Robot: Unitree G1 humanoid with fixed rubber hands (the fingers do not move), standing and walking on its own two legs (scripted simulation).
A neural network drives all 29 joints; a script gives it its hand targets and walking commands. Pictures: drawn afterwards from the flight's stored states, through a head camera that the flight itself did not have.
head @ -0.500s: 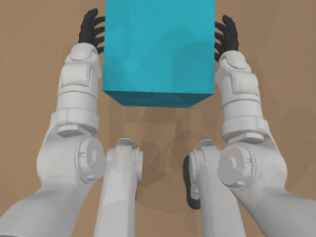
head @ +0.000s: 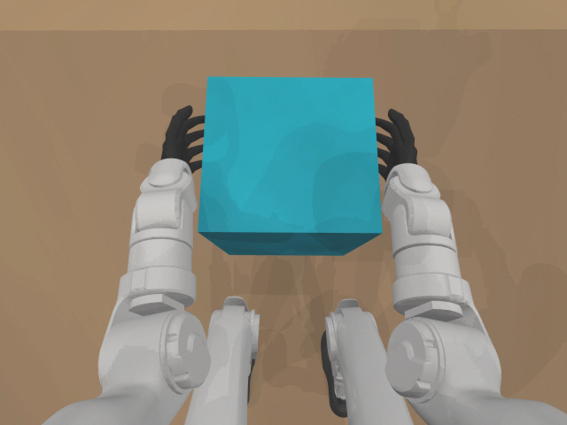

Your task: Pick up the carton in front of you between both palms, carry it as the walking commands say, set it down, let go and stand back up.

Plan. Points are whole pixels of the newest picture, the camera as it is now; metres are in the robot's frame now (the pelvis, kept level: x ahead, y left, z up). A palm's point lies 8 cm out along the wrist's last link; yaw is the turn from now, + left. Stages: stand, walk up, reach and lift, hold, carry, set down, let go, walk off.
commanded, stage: reach and lift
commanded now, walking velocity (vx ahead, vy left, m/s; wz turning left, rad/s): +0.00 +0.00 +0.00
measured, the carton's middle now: (287, 182) +0.46 +0.02 -0.11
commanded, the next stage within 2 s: hold in 1.92 s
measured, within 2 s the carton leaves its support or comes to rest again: neither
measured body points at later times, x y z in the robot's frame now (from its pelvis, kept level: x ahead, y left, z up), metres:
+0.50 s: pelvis +0.05 +0.00 +0.14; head +0.15 +0.00 +0.58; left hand +0.42 +0.16 +0.11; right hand +0.42 -0.14 +0.11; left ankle +0.10 +0.12 -0.52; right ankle +0.09 -0.13 -0.52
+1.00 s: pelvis +0.07 +0.00 +0.22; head +0.04 +0.00 +0.66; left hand +0.38 +0.15 +0.23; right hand +0.38 -0.15 +0.24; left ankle +0.10 +0.12 -0.52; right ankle +0.09 -0.13 -0.52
